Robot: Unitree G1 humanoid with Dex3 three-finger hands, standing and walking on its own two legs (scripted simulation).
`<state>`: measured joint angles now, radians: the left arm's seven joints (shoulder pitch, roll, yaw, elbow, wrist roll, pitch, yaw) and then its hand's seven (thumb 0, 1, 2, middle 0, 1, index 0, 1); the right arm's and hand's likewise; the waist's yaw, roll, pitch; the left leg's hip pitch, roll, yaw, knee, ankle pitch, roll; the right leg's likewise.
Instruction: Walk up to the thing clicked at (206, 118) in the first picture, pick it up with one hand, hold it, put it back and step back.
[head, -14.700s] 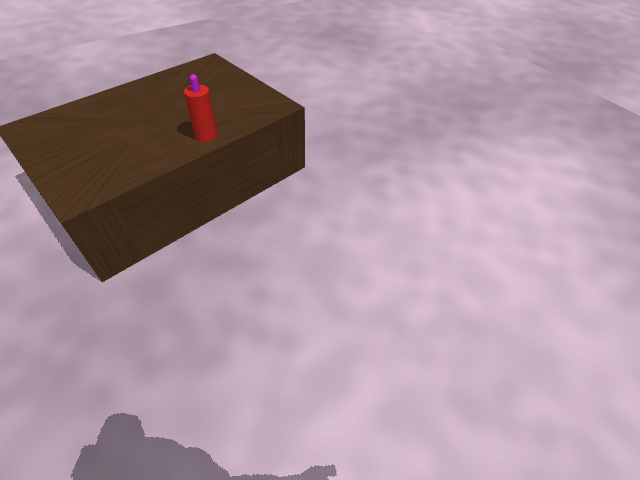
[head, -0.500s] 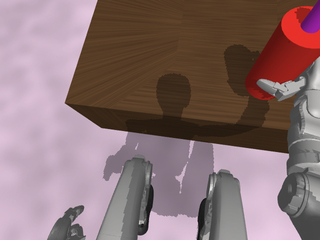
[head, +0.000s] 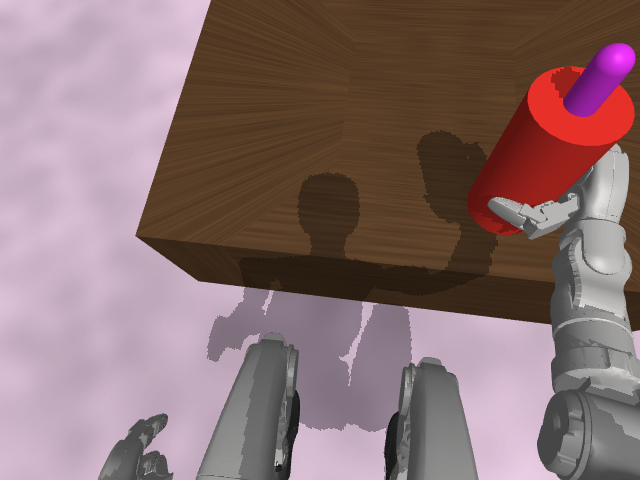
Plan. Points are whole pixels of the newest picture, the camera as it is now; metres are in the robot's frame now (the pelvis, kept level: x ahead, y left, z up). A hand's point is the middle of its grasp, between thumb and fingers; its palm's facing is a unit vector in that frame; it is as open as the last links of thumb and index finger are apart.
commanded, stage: lift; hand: right
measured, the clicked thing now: (545, 148) +0.48 -0.18 +0.06
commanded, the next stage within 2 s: hold in 1.36 s
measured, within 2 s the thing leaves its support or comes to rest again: neither
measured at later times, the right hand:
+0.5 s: hand (593, 170) +0.42 -0.18 +0.12, palm faces +0.13 +0.99 -0.02, open 11.9 cm
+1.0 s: hand (633, 158) +0.40 -0.17 +0.18, palm faces +0.12 +0.99 -0.01, open 11.9 cm
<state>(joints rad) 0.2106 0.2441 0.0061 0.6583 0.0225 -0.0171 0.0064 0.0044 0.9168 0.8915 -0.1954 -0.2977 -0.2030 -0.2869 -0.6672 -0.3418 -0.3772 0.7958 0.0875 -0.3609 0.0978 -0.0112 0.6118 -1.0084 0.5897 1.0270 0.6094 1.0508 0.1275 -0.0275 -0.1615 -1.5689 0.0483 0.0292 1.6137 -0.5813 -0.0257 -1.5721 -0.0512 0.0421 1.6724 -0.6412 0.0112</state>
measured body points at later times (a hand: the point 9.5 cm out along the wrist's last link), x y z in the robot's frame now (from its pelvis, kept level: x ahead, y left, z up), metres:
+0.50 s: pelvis +0.02 +0.00 +0.10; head +0.14 -0.01 +0.54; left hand +0.15 +0.26 -0.01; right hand +0.41 -0.23 +0.13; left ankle +0.07 +0.14 -0.52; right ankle +0.05 -0.13 -0.52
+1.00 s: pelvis +0.04 +0.00 +0.15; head +0.12 -0.01 +0.59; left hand +0.16 +0.25 +0.03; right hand +0.38 -0.23 +0.18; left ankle +0.07 +0.14 -0.52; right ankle +0.05 -0.13 -0.52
